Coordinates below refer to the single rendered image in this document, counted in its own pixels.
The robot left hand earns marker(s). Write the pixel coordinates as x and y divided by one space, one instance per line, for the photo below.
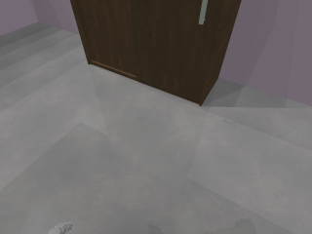
61 228

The wardrobe door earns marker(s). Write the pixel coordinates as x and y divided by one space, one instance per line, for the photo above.
172 50
108 30

